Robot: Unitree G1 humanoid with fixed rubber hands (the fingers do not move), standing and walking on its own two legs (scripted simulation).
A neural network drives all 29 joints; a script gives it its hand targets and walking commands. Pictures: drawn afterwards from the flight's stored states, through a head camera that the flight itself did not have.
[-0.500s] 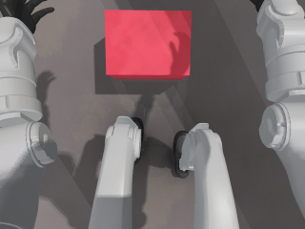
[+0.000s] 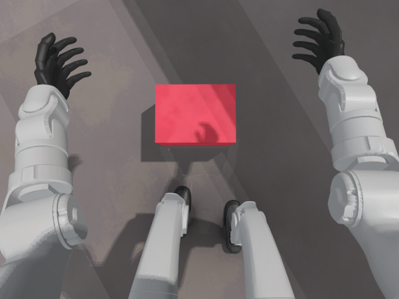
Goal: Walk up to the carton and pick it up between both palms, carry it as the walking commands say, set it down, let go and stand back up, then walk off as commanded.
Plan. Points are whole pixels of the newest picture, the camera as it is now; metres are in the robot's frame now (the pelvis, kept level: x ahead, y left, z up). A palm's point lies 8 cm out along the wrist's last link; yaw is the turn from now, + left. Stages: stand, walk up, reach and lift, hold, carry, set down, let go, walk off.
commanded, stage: set down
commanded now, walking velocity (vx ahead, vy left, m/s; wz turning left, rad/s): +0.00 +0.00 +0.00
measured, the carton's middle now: (196, 117) +0.50 +0.07 -0.55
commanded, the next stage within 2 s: let go in 0.14 s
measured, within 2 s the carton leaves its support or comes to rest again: neither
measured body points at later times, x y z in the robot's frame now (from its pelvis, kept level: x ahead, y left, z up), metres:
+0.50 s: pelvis +0.05 +0.01 +0.08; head +0.26 +0.03 +0.47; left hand +0.39 +0.29 -0.02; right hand +0.43 -0.20 -0.02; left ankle +0.09 +0.11 -0.60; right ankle +0.04 -0.11 -0.60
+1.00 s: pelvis +0.08 -0.02 +0.14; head +0.11 -0.02 +0.59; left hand +0.25 +0.22 +0.07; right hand +0.27 -0.24 +0.06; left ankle +0.09 +0.11 -0.60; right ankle +0.05 -0.11 -0.60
